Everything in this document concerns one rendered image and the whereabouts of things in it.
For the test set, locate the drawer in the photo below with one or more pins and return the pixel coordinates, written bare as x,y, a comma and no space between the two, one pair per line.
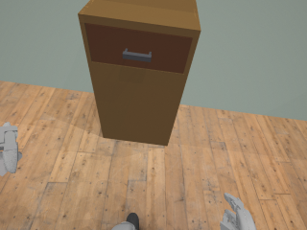
169,51

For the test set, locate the handle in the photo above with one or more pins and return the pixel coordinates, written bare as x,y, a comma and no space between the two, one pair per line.
137,56

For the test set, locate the left robot foot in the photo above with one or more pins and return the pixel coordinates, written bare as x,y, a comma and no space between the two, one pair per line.
133,219

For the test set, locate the left robot hand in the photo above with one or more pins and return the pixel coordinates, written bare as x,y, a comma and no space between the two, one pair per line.
9,156

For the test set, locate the cabinet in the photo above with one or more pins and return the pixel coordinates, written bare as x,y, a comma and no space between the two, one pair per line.
139,104

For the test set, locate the right robot hand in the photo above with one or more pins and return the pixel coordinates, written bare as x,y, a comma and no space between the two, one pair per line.
241,221

